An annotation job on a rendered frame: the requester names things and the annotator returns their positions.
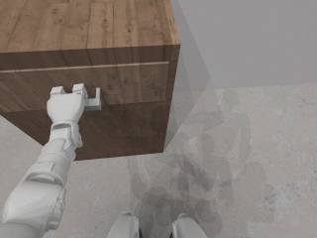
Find left robot thigh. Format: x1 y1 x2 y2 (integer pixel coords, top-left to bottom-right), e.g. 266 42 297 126
107 215 140 238

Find robot left upper arm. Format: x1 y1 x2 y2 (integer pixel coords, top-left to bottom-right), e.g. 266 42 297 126
0 180 66 238

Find drawer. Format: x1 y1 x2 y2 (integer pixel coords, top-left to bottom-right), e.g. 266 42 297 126
0 61 169 112

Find robot left shin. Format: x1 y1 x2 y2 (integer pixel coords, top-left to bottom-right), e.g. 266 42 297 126
121 211 134 217

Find robot left hand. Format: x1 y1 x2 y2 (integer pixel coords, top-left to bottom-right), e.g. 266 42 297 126
47 83 88 148

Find left robot forearm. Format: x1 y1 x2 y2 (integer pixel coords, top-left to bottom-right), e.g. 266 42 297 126
2 120 79 223

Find handle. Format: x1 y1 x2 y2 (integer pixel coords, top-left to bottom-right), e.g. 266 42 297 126
83 87 102 111

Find cabinet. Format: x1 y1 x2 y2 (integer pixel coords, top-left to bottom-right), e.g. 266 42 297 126
0 0 181 162

